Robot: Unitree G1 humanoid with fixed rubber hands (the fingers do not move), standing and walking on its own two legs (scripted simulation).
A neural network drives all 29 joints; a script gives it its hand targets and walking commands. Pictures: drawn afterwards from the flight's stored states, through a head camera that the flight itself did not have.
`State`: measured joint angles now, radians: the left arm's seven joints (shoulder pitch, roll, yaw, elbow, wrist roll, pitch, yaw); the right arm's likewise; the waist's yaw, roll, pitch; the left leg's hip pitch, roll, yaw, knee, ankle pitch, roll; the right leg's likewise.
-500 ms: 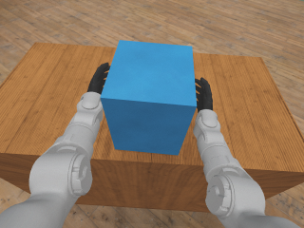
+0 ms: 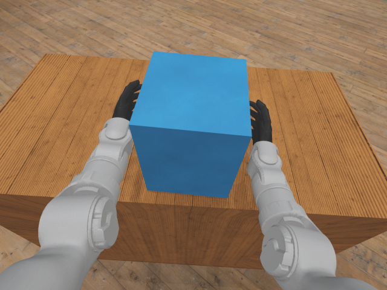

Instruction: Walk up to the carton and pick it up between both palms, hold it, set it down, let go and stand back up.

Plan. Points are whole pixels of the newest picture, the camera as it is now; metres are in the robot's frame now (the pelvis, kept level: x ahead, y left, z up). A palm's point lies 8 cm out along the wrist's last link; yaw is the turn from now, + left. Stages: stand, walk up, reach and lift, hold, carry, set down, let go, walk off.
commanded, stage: reach and lift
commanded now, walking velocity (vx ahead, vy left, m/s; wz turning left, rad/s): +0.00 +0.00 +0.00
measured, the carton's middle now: (193, 129) +0.45 -0.01 +0.06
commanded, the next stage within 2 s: none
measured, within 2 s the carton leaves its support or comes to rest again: leaves its support in 0.34 s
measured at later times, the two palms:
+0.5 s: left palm (123, 119) +0.44 +0.13 +0.12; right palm (263, 142) +0.40 -0.16 +0.09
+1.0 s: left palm (130, 130) +0.41 +0.12 +0.11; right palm (272, 149) +0.38 -0.17 +0.09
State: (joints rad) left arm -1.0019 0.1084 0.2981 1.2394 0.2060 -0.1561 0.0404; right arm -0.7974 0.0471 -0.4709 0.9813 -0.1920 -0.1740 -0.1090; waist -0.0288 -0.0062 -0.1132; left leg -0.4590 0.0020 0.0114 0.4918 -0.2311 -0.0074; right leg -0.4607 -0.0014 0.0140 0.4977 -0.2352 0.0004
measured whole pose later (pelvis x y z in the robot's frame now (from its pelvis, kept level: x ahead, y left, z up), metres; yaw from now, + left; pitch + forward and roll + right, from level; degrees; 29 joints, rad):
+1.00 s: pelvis -0.02 +0.00 +0.00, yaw +0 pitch +10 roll +0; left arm -0.93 0.02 0.30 1.24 0.19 -0.26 0.12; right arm -0.75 0.00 -0.47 1.09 -0.19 -0.36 -0.12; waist -0.02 -0.01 -0.15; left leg -0.46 0.00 0.01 0.49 -0.21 -0.01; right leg -0.46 0.00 0.01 0.50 -0.21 0.00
